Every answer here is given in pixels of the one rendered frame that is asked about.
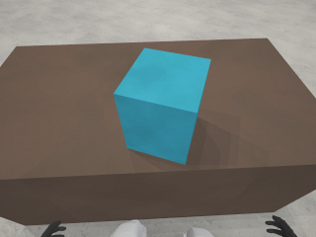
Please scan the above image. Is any robot left hand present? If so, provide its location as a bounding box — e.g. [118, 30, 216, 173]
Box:
[40, 220, 66, 237]

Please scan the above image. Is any carton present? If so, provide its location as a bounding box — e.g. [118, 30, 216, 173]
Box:
[114, 48, 211, 165]

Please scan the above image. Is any robot left thigh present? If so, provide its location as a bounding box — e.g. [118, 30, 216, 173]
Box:
[111, 221, 147, 237]

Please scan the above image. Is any robot right hand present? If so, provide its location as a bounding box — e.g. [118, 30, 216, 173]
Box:
[265, 215, 297, 237]

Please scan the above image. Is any robot thigh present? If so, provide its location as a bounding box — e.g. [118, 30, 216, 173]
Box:
[111, 221, 147, 237]
[182, 227, 213, 237]

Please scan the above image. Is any robot right thigh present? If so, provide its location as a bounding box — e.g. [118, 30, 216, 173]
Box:
[182, 227, 213, 237]

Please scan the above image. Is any pedestal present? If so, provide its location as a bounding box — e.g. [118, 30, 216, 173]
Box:
[0, 38, 316, 226]

